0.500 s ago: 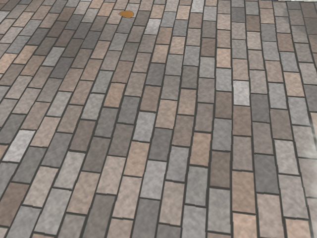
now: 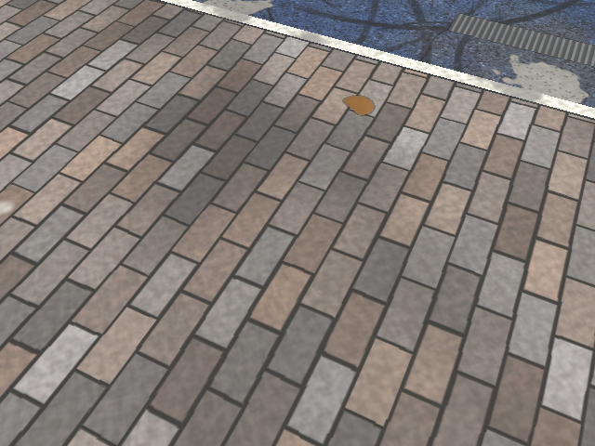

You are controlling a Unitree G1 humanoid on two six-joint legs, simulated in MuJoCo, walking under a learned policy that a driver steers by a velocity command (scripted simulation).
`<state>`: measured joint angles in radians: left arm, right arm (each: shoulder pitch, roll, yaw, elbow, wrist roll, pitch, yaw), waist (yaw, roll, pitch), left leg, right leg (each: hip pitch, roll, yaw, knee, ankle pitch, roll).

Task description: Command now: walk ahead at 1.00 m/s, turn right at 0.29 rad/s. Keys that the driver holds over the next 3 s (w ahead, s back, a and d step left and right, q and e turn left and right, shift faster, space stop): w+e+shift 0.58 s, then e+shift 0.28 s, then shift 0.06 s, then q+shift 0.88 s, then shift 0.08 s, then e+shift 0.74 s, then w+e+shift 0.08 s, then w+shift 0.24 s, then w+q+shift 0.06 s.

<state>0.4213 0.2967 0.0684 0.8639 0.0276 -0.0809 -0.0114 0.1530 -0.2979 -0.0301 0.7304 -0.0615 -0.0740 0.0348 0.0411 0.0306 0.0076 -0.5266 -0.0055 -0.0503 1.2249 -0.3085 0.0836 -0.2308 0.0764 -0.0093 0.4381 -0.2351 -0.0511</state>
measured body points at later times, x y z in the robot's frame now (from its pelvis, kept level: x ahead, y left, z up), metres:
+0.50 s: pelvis +0.44 +0.00 +0.00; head +0.46 -0.01 +0.44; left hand +0.74 +0.17 -0.08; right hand +0.31 -0.28 -0.12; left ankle +0.36 +0.14 -0.74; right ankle +0.52 -0.14 -0.65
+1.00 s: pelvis +0.79 -0.16 -0.01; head +0.81 -0.20 +0.44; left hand +1.09 -0.05 -0.10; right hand +0.76 -0.50 -0.07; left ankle +1.03 -0.20 -0.71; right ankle +0.71 -0.16 -0.74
